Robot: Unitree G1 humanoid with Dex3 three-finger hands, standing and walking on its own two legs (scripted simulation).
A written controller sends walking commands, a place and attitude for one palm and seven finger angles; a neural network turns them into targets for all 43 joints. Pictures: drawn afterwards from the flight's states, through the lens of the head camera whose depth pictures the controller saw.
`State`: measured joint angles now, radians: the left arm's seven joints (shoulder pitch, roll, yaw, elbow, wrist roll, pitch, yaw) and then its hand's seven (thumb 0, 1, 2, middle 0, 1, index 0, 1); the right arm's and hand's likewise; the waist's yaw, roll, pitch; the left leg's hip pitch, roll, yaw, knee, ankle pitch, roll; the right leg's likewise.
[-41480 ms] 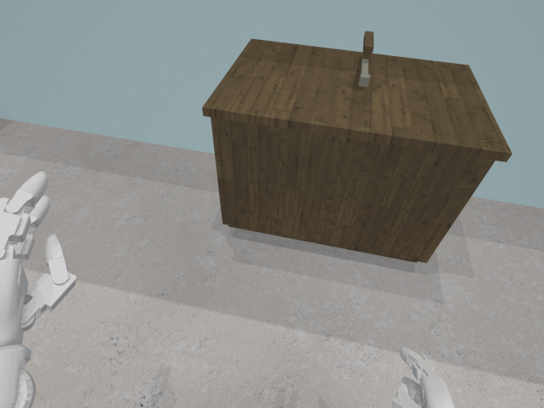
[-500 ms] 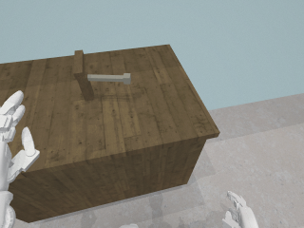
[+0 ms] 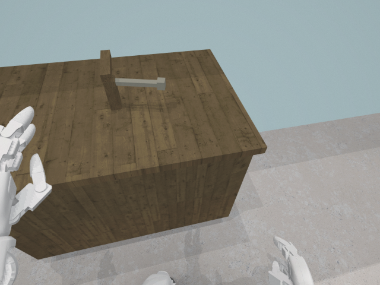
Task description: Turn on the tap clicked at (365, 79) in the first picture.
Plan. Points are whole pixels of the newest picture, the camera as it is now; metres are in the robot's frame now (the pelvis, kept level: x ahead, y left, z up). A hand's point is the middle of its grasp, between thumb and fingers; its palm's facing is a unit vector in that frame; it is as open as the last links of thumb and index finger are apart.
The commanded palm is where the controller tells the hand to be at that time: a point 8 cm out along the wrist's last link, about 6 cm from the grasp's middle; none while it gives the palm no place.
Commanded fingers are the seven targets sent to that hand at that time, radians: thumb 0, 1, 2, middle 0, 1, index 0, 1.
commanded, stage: step back with the hand held close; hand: left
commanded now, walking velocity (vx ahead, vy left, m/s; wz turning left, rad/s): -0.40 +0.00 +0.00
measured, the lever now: (161, 83) +0.66 +0.14 +0.04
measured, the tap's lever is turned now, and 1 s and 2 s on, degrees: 75 75 75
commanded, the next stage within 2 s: stop stepping back and stand still in 0.14 s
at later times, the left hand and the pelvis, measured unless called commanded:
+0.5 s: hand out of the picture +0.06 +0.21 +0.18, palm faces +0.42 -0.80 -0.43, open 7.4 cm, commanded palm +0.01 +0.25 +0.18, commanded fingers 0.00 0.90 0.90 -0.20 -0.30 -0.20 -0.30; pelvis -0.14 -0.03 -0.01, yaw +2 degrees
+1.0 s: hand out of the picture -0.03 +0.16 +0.17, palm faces +0.45 -0.78 -0.43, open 7.4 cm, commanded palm -0.08 +0.20 +0.18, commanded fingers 0.00 0.90 0.90 -0.20 -0.30 -0.20 -0.30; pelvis -0.22 -0.09 -0.02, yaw +4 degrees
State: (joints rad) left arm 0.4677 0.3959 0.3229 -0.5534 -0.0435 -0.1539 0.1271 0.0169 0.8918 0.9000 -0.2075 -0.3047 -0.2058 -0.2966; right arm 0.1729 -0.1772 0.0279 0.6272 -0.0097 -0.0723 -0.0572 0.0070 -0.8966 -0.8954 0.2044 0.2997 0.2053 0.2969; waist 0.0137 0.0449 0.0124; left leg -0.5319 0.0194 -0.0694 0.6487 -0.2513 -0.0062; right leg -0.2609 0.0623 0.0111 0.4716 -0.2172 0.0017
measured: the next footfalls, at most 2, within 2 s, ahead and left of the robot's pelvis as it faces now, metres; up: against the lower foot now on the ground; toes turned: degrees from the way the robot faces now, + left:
left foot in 0.18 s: +0.01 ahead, +0.13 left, +0.00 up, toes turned +3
right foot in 0.46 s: -0.11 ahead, -0.16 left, +0.00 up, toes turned +5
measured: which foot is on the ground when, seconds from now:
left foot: up 0.00-0.16, down 0.18-0.46, up 0.48-0.70, down 0.72-0.92, up 0.94-1.00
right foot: down 0.00-0.20, up 0.22-0.44, down 0.46-1.00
